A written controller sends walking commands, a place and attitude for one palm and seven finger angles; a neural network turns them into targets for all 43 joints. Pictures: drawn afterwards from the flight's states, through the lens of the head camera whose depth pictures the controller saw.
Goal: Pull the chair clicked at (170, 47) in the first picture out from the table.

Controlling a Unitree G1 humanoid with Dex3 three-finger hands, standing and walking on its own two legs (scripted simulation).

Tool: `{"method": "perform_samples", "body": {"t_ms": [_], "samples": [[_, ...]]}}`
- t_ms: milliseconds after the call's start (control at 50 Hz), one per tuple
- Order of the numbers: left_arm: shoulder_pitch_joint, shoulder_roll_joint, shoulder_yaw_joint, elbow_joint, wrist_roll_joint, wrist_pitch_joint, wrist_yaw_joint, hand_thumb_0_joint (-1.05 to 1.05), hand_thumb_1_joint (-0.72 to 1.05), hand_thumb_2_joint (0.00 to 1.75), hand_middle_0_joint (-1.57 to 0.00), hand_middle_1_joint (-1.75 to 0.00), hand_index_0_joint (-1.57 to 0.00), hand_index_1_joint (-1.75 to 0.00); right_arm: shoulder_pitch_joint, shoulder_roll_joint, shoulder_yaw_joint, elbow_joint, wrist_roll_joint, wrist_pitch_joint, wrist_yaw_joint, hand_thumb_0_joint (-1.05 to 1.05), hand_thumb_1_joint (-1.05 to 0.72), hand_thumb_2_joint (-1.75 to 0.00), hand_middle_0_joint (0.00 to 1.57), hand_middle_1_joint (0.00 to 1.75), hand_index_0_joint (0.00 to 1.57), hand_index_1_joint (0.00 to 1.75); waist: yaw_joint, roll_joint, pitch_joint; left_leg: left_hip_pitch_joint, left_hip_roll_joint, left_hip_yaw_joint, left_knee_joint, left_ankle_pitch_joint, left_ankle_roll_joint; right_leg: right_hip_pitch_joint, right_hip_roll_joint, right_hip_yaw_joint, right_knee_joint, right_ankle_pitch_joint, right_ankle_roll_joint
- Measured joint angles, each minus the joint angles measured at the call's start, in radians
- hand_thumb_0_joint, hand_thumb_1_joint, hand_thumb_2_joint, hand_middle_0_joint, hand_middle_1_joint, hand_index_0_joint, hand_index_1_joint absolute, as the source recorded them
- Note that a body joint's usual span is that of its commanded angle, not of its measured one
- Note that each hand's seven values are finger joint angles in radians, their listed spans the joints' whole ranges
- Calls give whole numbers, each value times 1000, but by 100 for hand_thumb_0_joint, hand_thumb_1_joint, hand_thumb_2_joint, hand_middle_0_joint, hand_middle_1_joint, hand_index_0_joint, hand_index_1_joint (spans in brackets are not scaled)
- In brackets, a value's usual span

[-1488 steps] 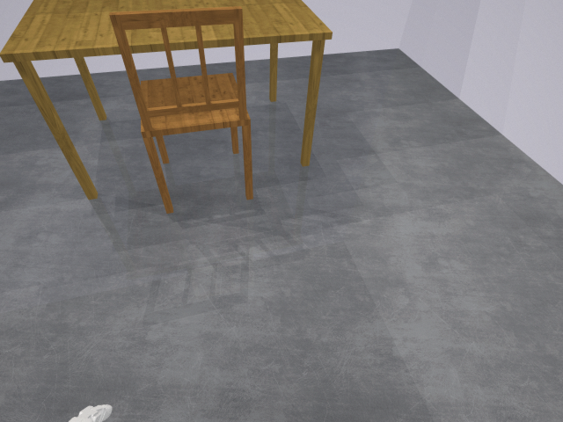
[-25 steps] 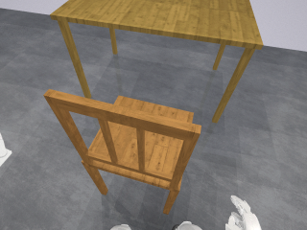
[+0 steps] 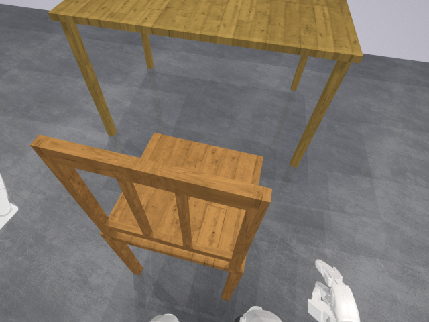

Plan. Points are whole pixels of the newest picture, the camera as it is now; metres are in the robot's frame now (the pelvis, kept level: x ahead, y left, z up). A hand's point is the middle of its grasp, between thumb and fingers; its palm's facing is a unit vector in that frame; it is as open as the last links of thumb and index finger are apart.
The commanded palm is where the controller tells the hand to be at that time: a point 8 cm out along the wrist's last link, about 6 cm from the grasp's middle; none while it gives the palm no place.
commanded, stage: step back with the hand held close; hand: left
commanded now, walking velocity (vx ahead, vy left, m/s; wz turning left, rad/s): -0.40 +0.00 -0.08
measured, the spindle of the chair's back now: (137, 209) +0.34 +0.19 -0.05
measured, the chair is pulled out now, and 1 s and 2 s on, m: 0.56 0.56 0.56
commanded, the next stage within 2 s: stop stepping back and stand still in 0.78 s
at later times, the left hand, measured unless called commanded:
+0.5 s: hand (19, 236) +0.18 +0.22 +0.21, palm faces +0.32 -0.78 -0.53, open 7.5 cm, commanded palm +0.10 +0.27 +0.20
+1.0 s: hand out of the picture +0.02 +0.19 +0.20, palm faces +0.33 -0.78 -0.53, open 7.4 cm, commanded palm -0.03 +0.24 +0.20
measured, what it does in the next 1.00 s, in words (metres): walks backwards: right foot, then right foot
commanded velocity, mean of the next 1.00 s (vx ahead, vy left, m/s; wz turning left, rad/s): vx -0.31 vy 0.02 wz -0.01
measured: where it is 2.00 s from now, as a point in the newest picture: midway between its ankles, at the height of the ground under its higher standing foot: outside the picture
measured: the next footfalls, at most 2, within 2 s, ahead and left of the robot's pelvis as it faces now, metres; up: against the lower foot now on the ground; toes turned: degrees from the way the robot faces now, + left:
right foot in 0.42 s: -0.03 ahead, -0.16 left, +0.00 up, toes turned -8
right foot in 0.88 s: -0.13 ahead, -0.18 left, +0.00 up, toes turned -10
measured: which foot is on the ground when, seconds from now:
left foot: down 0.00-0.90, up 0.92-1.00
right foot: down 0.00-0.16, up 0.18-0.40, down 0.42-0.66, up 0.68-0.86, down 0.88-1.00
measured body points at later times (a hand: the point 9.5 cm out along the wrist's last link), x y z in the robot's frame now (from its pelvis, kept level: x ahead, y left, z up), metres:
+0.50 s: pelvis -0.06 -0.01 +0.02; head +0.00 -0.01 +0.46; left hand +0.16 +0.26 +0.23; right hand +0.09 -0.24 -0.08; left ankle -0.04 +0.13 -0.71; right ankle -0.07 -0.16 -0.71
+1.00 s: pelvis -0.20 -0.05 +0.02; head -0.19 -0.06 +0.47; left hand +0.00 +0.23 +0.23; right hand -0.07 -0.29 -0.08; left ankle -0.15 +0.10 -0.67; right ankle -0.17 -0.17 -0.71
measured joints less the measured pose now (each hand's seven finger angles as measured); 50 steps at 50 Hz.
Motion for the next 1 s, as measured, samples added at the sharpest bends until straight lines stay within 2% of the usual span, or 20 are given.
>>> {"method": "perform_samples", "body": {"t_ms": [100, 160, 220, 260, 300, 360, 400, 420, 440, 480, 560, 600, 660, 700, 760, 820, 880, 920, 960, 1000], "samples": [[-3, 19, -8, 15, 4, 9, 2, 1, 88, 89, -21, -30, -21, -30, -18, -19, -18, 21, 4, 58, 0, 1, -90, -90, 21, 30, 20, 30, -16, -23, -7, -15, -63, -4, 116, -129, 14, 6, -31, 11, -91, 61, 6], [57, 57, 36, 22, -3, 11, 8, 1, 88, 89, -21, -30, -21, -30, -12, -31, -5, -4, 12, 75, -10, 1, -91, -90, 21, 30, 20, 30, -31, -40, -13, 79, -48, 14, -154, 4, 36, -6, -37, 17, -121, 95, 20], [92, 78, 57, 43, -7, 5, 11, 1, 88, 89, -21, -30, -21, -30, -13, -9, -17, 12, 3, 55, -17, 1, -91, -90, 20, 30, 20, 30, -18, -67, 4, 80, -46, 31, -161, 75, 33, -47, -24, 49, 65, -57, 22], [106, 49, 42, 48, -14, 12, 12, 1, 88, 89, -21, -30, -21, -30, 2, 5, -21, 29, -3, 26, -11, 1, -91, -90, 20, 30, 20, 30, -4, -50, -12, 80, -18, 32, -166, 65, 26, -58, 10, 51, 227, -161, 20], [93, 8, 11, 32, -20, 19, 16, 2, 88, 90, -21, -30, -21, -30, 17, 12, -20, 40, -5, -1, -4, 1, -91, -90, 20, 30, 20, 30, 11, -23, -21, 87, 12, 26, -185, 73, 19, -17, 24, 35, 262, -195, 13], [50, -31, -29, -4, -18, 1, 21, 2, 88, 90, -21, -30, -21, -30, 27, 17, -8, 46, -2, -37, 12, 1, -90, -90, 20, 30, 20, 30, 38, 1, -20, 93, 44, 36, -202, 92, 6, 93, 4, 4, 99, -146, -8], [24, -20, -26, -12, -13, -16, 19, 2, 88, 90, -21, -30, -21, -30, 17, 23, 6, 46, -5, -50, 19, 1, -90, -90, 21, 30, 20, 30, 42, 5, -15, 81, 57, 48, -183, 89, -5, 167, -16, -8, -58, -66, -13], [12, -4, -16, -7, -10, -24, 16, 2, 88, 90, -21, -30, -21, -30, 8, 28, 13, 44, -6, -52, 22, 1, -90, -90, 21, 30, 20, 30, 40, 2, -11, 69, 62, 55, -163, 83, -11, 200, -25, -13, -130, -19, -10], [-3, 10, -8, 7, -5, -31, 10, 2, 88, 90, -21, -30, -21, -30, -5, 30, 18, 45, -8, -50, 24, 1, -90, -90, 21, 30, 20, 30, 37, 11, -5, 53, 74, 55, -138, 76, -18, 222, -19, -20, -179, -40, 18], [-29, 21, -8, 47, 5, -35, -2, 1, 88, 90, -21, -30, -21, -30, -34, 23, 20, 49, -7, -34, 29, 1, -90, -90, 21, 30, 20, 30, 13, 53, 18, 24, 105, 33, -109, 85, -24, 220, 13, -37, -197, -39, 35], [7, 42, -21, 67, 0, -23, -15, 1, 88, 90, -21, -30, -21, -30, -41, 6, 10, 29, 16, 13, 22, 1, -90, -90, 21, 30, 21, 30, -21, 17, 24, -25, 11, -6, 17, -34, -2, 161, -21, -9, -171, -7, 21], [63, 54, -11, 52, -3, -14, -13, 1, 88, 90, -21, -30, -21, -30, -32, -8, 8, 16, 22, 35, 7, 1, -90, -90, 21, 30, 20, 30, -37, -10, 15, -7, -21, -1, -34, -47, 6, 141, -38, 6, -177, 11, 25], [136, 94, 19, 9, -16, -8, -3, 1, 88, 89, -21, -30, -21, -30, -13, -29, -3, 0, 23, 42, -19, 1, -90, -90, 21, 30, 20, 30, -55, -31, 16, 48, -22, 2, -229, 187, 22, 97, -43, -1, -123, 8, 35], [148, 123, 36, 2, -24, -16, -3, 1, 88, 89, -21, -30, -21, -30, -10, -12, -18, 21, 18, 31, -22, 1, -91, -90, 20, 30, 20, 30, -32, -74, 28, 50, -27, 16, -230, 191, 11, 51, -36, 29, 12, -128, 26], [142, 102, 20, 0, -28, -18, -6, 1, 88, 89, -21, -30, -21, -30, 15, -2, -21, 37, 4, -9, -13, 1, -91, -90, 20, 30, 20, 30, -15, -60, 18, 48, 5, -1, -255, 202, -9, 31, 5, 11, 165, -241, 20], [106, 67, 3, -16, -27, -23, 2, 2, 88, 89, -22, -30, -21, -30, 35, -6, -18, 39, 5, -41, 2, 1, -91, -90, 20, 30, 20, 30, 1, -18, 13, 37, 35, -26, -266, 236, -25, 107, 9, -20, 60, -183, 1], [91, 69, 22, -9, -22, -41, 3, 1, 88, 89, -21, -30, -21, -30, 36, -7, -8, 36, 8, -56, 11, 1, -90, -90, 20, 30, 20, 30, 13, 8, 2, -7, 48, -33, -202, 231, -45, 209, -14, -21, -130, -38, -3], [64, 50, 6, 39, -10, -49, -5, 1, 88, 90, -21, -30, -21, -30, 17, -19, -8, 50, 13, -47, 13, 1, -90, -90, 20, 30, 20, 30, 10, 67, 18, -34, 73, -61, -134, 164, -21, 214, 18, -42, -129, -25, 6], [50, 36, -26, 90, -9, -29, -10, 1, 88, 90, -21, -30, -21, -30, 22, -23, -8, 58, 26, -21, 16, 1, -90, -90, 20, 30, 20, 30, 12, 66, 0, -64, 25, -60, 14, 36, -9, 198, 4, -36, -113, -27, 4], [56, 15, -50, 135, -11, 4, -10, 1, 88, 90, -21, -30, -21, -30, 39, -25, 1, 62, 34, 9, 13, 1, -90, -90, 21, 30, 20, 30, 14, 38, -34, -61, -27, -28, 147, 12, 1, 189, -23, -11, -120, -14, 0]]}}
